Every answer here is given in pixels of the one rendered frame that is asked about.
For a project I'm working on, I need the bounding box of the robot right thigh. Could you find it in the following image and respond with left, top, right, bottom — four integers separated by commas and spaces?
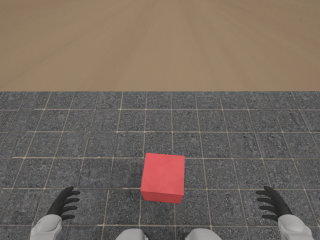
185, 228, 222, 240

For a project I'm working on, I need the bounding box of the robot left thigh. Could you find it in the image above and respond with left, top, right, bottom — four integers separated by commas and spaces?
115, 228, 149, 240

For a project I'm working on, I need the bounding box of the robot right forearm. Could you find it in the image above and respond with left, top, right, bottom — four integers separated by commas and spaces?
277, 214, 314, 240

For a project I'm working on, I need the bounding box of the left robot hand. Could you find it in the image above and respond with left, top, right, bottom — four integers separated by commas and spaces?
46, 186, 80, 221

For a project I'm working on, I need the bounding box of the robot thigh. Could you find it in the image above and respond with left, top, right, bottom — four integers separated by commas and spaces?
185, 228, 222, 240
115, 228, 149, 240

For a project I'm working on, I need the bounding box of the carton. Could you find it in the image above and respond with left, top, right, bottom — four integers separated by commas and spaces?
140, 153, 185, 204

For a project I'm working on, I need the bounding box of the robot left forearm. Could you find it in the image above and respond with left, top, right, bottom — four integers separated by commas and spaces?
29, 214, 62, 240

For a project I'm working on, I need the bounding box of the right robot hand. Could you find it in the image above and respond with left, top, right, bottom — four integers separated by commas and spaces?
256, 186, 293, 223

